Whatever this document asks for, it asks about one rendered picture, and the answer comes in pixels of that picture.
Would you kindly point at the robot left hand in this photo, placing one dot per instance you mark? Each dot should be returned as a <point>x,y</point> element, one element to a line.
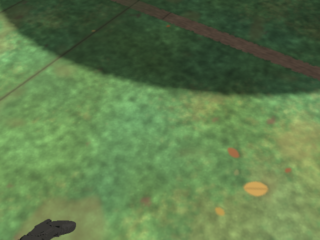
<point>49,229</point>

